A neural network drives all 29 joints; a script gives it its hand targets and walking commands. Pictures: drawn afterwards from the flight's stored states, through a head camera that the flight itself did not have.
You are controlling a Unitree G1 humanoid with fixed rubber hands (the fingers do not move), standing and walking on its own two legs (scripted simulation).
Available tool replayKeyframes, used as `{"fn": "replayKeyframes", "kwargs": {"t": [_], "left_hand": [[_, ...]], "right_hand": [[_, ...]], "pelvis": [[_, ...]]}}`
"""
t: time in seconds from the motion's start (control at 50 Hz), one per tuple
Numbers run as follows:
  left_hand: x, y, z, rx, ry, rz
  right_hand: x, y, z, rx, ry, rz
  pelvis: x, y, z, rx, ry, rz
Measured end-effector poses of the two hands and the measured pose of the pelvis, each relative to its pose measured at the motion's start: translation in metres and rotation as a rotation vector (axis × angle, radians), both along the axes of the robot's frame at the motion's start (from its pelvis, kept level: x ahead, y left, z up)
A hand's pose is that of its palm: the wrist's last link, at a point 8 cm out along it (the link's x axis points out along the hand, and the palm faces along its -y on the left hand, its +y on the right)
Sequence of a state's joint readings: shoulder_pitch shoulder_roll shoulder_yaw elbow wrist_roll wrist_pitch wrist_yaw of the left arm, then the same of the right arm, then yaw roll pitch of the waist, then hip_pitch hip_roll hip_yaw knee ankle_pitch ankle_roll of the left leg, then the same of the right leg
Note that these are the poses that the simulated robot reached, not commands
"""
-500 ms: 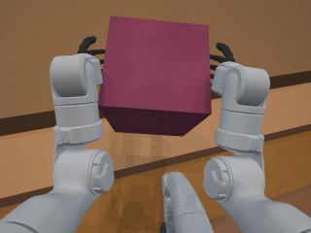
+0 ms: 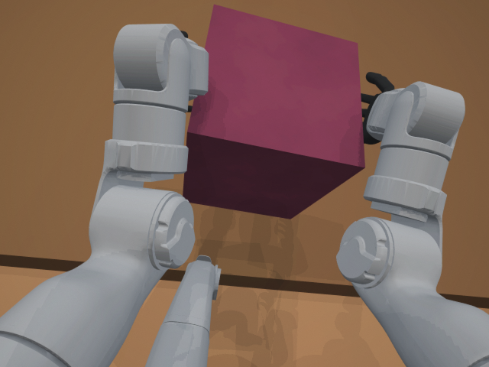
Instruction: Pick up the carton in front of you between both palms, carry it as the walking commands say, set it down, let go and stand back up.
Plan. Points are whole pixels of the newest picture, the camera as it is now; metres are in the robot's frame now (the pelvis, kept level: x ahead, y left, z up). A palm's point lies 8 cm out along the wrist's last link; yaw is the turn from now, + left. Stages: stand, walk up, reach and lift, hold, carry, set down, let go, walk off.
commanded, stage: carry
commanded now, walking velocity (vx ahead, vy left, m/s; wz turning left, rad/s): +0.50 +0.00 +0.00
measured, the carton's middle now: (259, 131) +0.44 +0.07 +0.09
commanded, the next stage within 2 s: none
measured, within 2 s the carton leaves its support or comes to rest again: neither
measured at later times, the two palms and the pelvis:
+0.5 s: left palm out of the picture +0.73 +0.15 +0.39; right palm out of the picture +0.66 -0.12 +0.39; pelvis +0.31 +0.07 +0.15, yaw -5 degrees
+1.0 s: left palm out of the picture +1.00 +0.21 +0.48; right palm out of the picture +0.98 -0.07 +0.46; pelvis +0.60 +0.09 +0.26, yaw -4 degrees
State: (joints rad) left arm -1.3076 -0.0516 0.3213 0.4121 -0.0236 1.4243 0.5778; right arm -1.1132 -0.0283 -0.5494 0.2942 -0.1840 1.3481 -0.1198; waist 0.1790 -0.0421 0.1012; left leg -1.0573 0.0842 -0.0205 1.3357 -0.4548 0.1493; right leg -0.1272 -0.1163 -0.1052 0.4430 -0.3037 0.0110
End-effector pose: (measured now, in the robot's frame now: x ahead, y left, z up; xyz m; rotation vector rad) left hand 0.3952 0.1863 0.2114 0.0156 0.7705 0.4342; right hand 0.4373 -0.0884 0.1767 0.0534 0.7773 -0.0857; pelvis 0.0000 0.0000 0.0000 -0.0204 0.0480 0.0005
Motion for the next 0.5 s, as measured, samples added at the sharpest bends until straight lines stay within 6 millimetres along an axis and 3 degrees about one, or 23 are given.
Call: {"fn": "replayKeyframes", "kwargs": {"t": [0.04, 0.1, 0.16, 0.26, 0.36, 0.5], "left_hand": [[0.046, 0.002, 0.017, -0.018, -0.023, -0.060], [0.101, -0.006, 0.027, -0.058, 0.004, -0.184], [0.138, -0.024, 0.041, -0.085, 0.049, -0.296], [0.195, -0.054, 0.090, -0.107, 0.006, -0.425], [0.250, -0.058, 0.143, -0.146, -0.108, -0.451], [0.331, -0.035, 0.183, -0.110, -0.113, -0.404]], "right_hand": [[0.022, -0.001, 0.013, -0.015, -0.020, -0.059], [0.035, -0.009, 0.026, -0.089, 0.022, -0.125], [0.040, -0.023, 0.048, -0.117, 0.078, -0.237], [0.068, -0.047, 0.108, -0.110, 0.044, -0.398], [0.123, -0.052, 0.176, -0.133, -0.065, -0.438], [0.223, -0.035, 0.217, -0.219, -0.050, -0.296]], "pelvis": [[0.032, 0.027, 0.008, 0.029, 0.000, 0.001], [0.067, 0.050, 0.036, 0.058, -0.007, -0.025], [0.097, 0.065, 0.076, 0.060, -0.002, -0.049], [0.147, 0.087, 0.126, 0.021, 0.008, -0.085], [0.208, 0.090, 0.143, 0.000, 0.011, -0.091], [0.308, 0.071, 0.148, -0.017, 0.009, -0.090]]}}
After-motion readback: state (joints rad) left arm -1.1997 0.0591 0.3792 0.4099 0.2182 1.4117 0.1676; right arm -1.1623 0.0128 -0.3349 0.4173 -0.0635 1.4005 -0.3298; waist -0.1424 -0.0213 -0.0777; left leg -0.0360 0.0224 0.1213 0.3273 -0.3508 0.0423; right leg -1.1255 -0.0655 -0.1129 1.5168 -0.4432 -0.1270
